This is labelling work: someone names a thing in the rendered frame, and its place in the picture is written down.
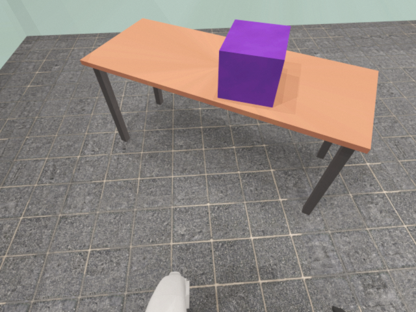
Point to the left robot thigh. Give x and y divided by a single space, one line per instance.
171 295

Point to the table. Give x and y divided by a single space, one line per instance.
322 98

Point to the carton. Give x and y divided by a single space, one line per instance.
251 60

